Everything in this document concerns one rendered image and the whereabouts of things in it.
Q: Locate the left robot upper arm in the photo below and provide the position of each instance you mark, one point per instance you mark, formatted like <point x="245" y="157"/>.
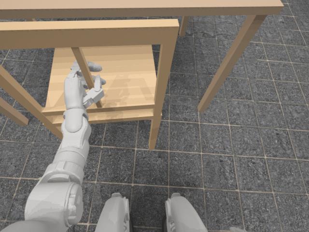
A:
<point x="52" y="207"/>

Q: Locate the chair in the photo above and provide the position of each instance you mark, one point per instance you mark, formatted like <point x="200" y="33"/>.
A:
<point x="123" y="48"/>

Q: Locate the left robot thigh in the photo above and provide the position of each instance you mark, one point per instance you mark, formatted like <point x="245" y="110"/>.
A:
<point x="113" y="216"/>

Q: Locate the robot left shin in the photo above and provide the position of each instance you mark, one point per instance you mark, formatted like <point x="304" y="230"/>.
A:
<point x="126" y="225"/>

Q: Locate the table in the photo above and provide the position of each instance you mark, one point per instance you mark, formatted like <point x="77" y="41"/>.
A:
<point x="257" y="10"/>

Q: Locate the robot left forearm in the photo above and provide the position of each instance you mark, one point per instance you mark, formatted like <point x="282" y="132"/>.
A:
<point x="70" y="159"/>

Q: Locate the robot left hand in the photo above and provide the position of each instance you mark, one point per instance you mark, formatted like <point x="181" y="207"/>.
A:
<point x="75" y="86"/>

